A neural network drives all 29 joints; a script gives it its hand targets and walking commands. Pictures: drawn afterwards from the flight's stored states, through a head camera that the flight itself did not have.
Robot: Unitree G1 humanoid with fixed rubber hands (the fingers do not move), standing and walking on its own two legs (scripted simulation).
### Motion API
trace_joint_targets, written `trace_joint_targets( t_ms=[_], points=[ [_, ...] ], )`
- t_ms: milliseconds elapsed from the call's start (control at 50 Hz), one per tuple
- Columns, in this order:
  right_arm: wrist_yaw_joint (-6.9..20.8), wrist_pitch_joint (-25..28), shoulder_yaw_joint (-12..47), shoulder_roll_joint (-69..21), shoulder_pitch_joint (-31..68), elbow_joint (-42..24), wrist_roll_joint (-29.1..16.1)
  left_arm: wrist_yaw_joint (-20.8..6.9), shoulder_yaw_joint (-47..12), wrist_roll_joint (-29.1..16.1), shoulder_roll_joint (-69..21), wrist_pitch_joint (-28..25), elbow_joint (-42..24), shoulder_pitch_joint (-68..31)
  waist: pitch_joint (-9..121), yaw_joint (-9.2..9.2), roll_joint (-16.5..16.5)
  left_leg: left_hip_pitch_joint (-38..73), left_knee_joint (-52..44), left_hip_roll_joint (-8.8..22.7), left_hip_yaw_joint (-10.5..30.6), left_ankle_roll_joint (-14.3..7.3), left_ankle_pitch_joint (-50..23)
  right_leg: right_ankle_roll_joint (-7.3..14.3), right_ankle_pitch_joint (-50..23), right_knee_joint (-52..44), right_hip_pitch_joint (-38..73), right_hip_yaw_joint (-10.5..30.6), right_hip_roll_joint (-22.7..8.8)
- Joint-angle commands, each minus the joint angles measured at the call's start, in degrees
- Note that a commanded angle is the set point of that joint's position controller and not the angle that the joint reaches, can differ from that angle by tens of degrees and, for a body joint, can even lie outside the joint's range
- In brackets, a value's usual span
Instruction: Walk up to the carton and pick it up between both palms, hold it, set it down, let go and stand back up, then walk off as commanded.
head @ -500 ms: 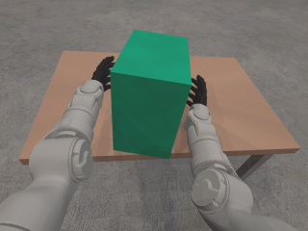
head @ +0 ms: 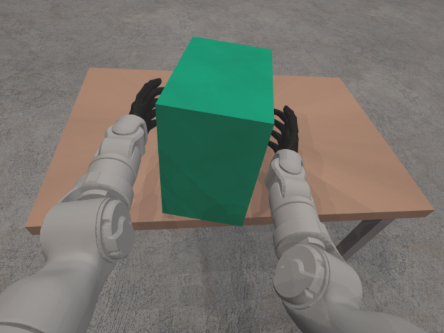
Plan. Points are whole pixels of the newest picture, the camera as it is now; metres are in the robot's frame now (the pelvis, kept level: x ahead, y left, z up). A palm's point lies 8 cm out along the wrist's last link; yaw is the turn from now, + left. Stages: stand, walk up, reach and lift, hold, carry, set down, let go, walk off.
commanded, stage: set down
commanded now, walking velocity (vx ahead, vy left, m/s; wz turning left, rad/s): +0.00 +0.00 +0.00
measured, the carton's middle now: (217, 130) +0.49 -0.02 +0.10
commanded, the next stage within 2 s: none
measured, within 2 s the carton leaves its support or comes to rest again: rests again in 0.10 s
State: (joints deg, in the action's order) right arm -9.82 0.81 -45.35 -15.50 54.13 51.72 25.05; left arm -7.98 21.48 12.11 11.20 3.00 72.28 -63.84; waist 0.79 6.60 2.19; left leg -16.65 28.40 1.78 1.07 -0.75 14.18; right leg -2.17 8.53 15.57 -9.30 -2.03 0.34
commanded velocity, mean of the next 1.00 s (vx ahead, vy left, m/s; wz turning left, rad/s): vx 0.00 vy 0.00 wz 0.00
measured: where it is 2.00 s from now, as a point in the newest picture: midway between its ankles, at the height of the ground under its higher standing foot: outside the picture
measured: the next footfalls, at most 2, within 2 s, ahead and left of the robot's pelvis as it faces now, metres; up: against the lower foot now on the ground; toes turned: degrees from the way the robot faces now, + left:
none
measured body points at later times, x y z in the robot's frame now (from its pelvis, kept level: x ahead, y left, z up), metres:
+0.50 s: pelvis +0.00 -0.01 -0.01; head +0.08 +0.03 +0.44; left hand +0.49 +0.12 +0.08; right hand +0.43 -0.16 +0.07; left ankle +0.01 +0.10 -0.74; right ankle -0.01 -0.15 -0.74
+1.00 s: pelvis -0.03 -0.01 +0.00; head -0.01 +0.03 +0.44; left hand +0.42 +0.19 +0.08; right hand +0.35 -0.16 +0.09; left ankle +0.01 +0.10 -0.74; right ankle -0.01 -0.15 -0.74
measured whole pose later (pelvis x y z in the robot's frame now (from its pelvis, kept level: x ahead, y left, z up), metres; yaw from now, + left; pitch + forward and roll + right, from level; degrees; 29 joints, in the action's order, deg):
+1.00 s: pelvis -0.03 -0.01 +0.00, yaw +0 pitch +8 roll -2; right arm -24.7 -1.9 -7.7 -7.6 35.0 40.3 -4.8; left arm -4.3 6.8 -4.0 20.0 8.5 58.1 -46.4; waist 6.9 6.6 2.2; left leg -25.4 28.4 1.8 1.0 -0.1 10.9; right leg -1.9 8.0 20.7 -20.4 -2.0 0.2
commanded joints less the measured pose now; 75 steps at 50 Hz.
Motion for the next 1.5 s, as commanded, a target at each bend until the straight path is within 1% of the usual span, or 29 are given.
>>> trace_joint_targets(
  t_ms=[0,80,120,140,200,260,320,380,480,520,580,600,700,780,820,840,940,1000,1020,1080,1160,1240,1260,1320,1360,1380,1400,1440,1480],
  points=[
    [5.1,1.6,9.6,-10.7,34.5,-4.8,4.6,-6.9,0.9,6.4,-17.4,-2.6,0.5,-30.9,26.8,6.89,-8.5,12.1,-10.0,-1.9,-5.4,4.0,-13.3,-0.7,-12.8,2.0,3.8,-3.8,1.4],
    [1.5,2.4,8.9,6.1,28.6,-4.6,1.3,-2.6,0.2,3.1,-1.6,-3.3,-1.4,-28.2,26.4,6.3,-10.0,12.4,-8.6,-1.3,-5.1,4.9,-16.7,-0.6,-12.2,2.3,1.6,-4.0,1.9],
    [-2.5,3.1,9.1,14.1,24.8,-2.4,-0.4,1.3,-4.2,-1.2,6.4,-3.9,-4.9,-27.8,27.1,8.83,-9.6,10.8,-7.7,-0.9,-4.9,4.6,-16.3,-0.7,-13.1,2.6,-0.5,-4.2,2.2],
    [-3.5,2.7,11.5,10.9,25.5,-1.4,-1.7,2.2,-6.8,-3.0,5.4,-3.9,-4.5,-28.4,25.8,7.88,-8.4,8.5,-7.0,-0.8,-4.8,3.8,-15.8,-0.8,-13.2,3.4,-1.3,-3.8,2.3],
    [-6.7,5.0,12.6,13.6,27.5,2.1,-5.8,4.8,-15.2,-8.6,5.6,-4.2,-6.1,-30.9,35.4,10.88,-11.5,8.6,-3.9,-0.4,-4.5,5.3,-19.4,-0.3,-16.4,4.4,-5.2,-4.1,3.3],
    [-8.4,7.3,14.0,17.7,29.6,-0.5,-10.1,7.5,-17.9,-13.1,7.4,-6.2,-8.5,-33.7,51.3,9.72,-13.0,11.0,0.5,0.2,-3.7,6.6,-29.0,0.1,-22.3,6.4,-8.5,-3.7,4.0],
    [-9.6,8.9,17.8,18.1,29.7,-2.5,-13.4,8.9,-17.9,-13.9,8.1,-7.3,-11.0,-34.9,64.4,6.94,-15.2,13.2,5.0,0.0,-3.8,7.4,-38.6,0.5,-31.3,8.6,-7.6,-2.5,3.8],
    [-11.0,9.5,20.8,18.9,27.0,-4.9,-16.9,7.9,-19.0,-15.5,8.8,-6.5,-11.3,-31.2,65.3,6.76,-13.8,14.7,6.8,-0.7,-4.2,7.3,-43.8,0.2,-37.7,9.8,-4.8,-1.9,3.8],
    [-12.9,10.6,29.7,15.6,17.3,-11.4,-21.6,6.8,-15.8,-15.7,10.9,-5.0,-16.1,-25.4,62.9,5.32,-9.3,-1.9,4.5,-4.1,-5.6,4.8,-36.1,-0.9,-58.6,14.7,14.1,1.3,0.2],
    [-12.7,8.4,27.9,17.4,23.9,-11.2,-22.9,7.0,-17.8,-18.3,13.7,-5.6,-14.4,-33.4,60.2,7.18,-9.7,-10.6,1.1,-4.3,-5.1,3.4,-25.2,-1.2,-53.9,14.9,14.4,1.5,-0.9],
    [-12.4,8.6,29.3,17.1,20.3,-12.9,-25.2,6.4,-18.3,-17.7,12.2,-4.2,-18.9,-28.3,61.2,6.88,-12.7,7.9,4.7,-2.8,-3.9,5.8,-36.5,-0.5,-44.3,12.1,4.5,-0.5,1.7],
    [-12.7,9.6,31.0,16.6,14.4,-15.3,-26.0,6.2,-17.7,-17.2,11.1,-3.4,-23.9,-22.8,63.5,6.69,-14.1,14.2,6.7,-2.9,-3.8,6.8,-43.2,-0.4,-47.8,11.3,2.7,-0.9,2.6],
    [-14.3,10.1,35.5,17.0,7.5,-20.4,-29.1,4.0,-16.8,-18.0,13.4,0.2,-29.4,-16.3,56.5,5.85,-13.4,23.1,7.7,-2.8,-4.2,7.4,-47.3,-0.7,-41.9,8.7,-0.7,-1.6,3.6],
    [-15.1,7.7,36.9,18.0,6.5,-24.8,-30.5,2.9,-19.4,-20.8,14.1,2.2,-37.0,-14.5,49.0,6.04,-12.9,23.9,5.7,-2.0,-4.1,6.7,-40.6,-0.2,-31.5,6.4,-1.6,-1.9,3.7],
    [-15.0,5.2,37.3,18.7,13.8,-27.2,-31.3,3.1,-21.2,-23.0,15.1,2.6,-34.7,-19.7,45.8,6.17,-13.2,20.5,5.2,-1.8,-4.5,6.0,-33.9,0.4,-24.9,6.2,-5.2,-2.4,3.3],
    [-15.0,4.6,38.2,18.0,8.7,-30.3,-32.0,2.9,-21.7,-23.5,14.7,3.1,-38.9,-14.1,45.8,6.13,-12.4,22.2,4.8,-1.7,-4.7,5.9,-35.2,0.9,-27.3,6.2,-2.1,-2.2,3.4],
    [-15.9,-0.8,41.7,15.5,3.5,-29.8,-33.3,1.7,-22.3,-24.7,17.1,3.7,-37.4,-9.0,38.7,4.41,-11.1,18.9,1.8,-1.5,-5.2,4.3,-23.1,1.4,-23.0,5.6,0.0,-1.6,2.7],
    [-15.6,-4.9,38.9,14.9,12.5,-26.0,-32.3,2.0,-24.7,-27.4,19.7,1.9,-28.3,-16.7,30.2,4.95,-8.6,8.6,-1.8,-1.5,-5.6,1.9,-4.3,2.2,-6.1,5.0,-3.5,-1.2,1.4],
    [-15.8,-5.2,38.6,15.7,12.1,-30.4,-32.4,2.4,-25.2,-29.1,20.1,1.9,-32.0,-14.7,32.2,4.75,-7.9,9.7,-2.2,-1.1,-5.8,1.8,-5.0,2.3,-7.5,5.2,-2.1,-1.1,1.6],
    [-16.7,-6.4,37.9,13.8,10.2,-27.5,-31.0,2.1,-24.6,-28.7,20.7,1.9,-30.6,-13.3,30.7,4.61,-8.8,9.2,-2.9,-1.2,-6.0,1.8,-2.0,2.1,-4.7,4.7,-3.1,-1.0,1.4],
    [-17.9,-7.3,42.4,10.2,5.8,-34.2,-32.8,1.8,-23.4,-28.7,21.4,2.1,-33.8,-7.5,31.0,1.63,-4.7,6.2,-3.3,-1.9,-6.9,-0.2,-2.8,1.5,-3.3,4.6,2.3,1.6,0.7],
    [-18.8,-9.1,45.1,9.4,1.7,-36.8,-34.4,1.3,-22.6,-28.5,22.1,3.4,-36.3,-4.0,27.8,0.42,-5.2,7.3,-4.0,-1.8,-6.8,-0.2,-3.0,1.3,-3.2,4.5,2.9,2.1,0.4],
    [-18.2,-9.4,44.4,10.7,8.0,-38.5,-35.2,2.1,-23.8,-29.7,22.6,2.4,-39.6,-10.3,29.5,0.57,-7.6,5.5,-3.5,-1.6,-6.4,0.2,-1.1,1.6,-1.4,5.3,1.2,1.5,0.7],
    [-19.5,-9.9,48.2,8.0,-8.0,-43.4,-35.7,1.1,-19.9,-27.3,22.2,5.3,-47.8,4.0,31.7,-0.87,-5.4,11.4,-3.1,-1.7,-6.9,0.3,-8.3,1.4,-9.1,4.8,6.2,2.3,0.9],
    [-19.1,-11.7,44.9,12.2,0.1,-46.3,-35.8,1.7,-20.5,-29.3,25.4,5.8,-47.6,-4.4,33.2,-0.46,-7.2,8.0,-2.9,-1.3,-6.6,0.6,-4.9,2.0,-5.2,5.8,2.7,0.9,1.0],
    [-19.3,-12.2,46.0,9.9,-6.7,-45.9,-35.3,1.0,-19.5,-28.7,24.7,6.6,-45.7,2.0,28.9,-1.47,-4.9,9.2,-3.9,-1.2,-6.5,0.3,-3.9,1.5,-3.9,4.8,4.1,1.5,0.7],
    [-19.0,-13.0,43.7,12.3,2.4,-46.9,-35.1,1.5,-21.1,-30.1,25.9,6.9,-45.4,-6.7,29.1,-0.6,-6.9,5.9,-3.8,-1.0,-6.4,0.4,0.2,2.0,0.1,5.4,0.9,1.1,0.5],
    [-19.1,-13.7,48.1,9.2,-9.3,-49.4,-36.0,1.1,-20.4,-29.2,23.8,8.4,-50.8,3.9,29.5,-1.97,-6.6,9.4,-3.5,-1.1,-6.7,0.4,-3.6,2.3,-3.8,5.2,4.3,1.8,0.6],
    [-19.3,-13.6,46.6,10.8,-8.7,-54.3,-35.6,1.0,-19.9,-29.9,25.9,8.6,-52.8,1.9,33.5,-1.84,-7.5,8.6,-2.6,-1.3,-6.6,0.6,-4.1,2.1,-4.4,5.9,3.8,1.6,0.5]
  ],
)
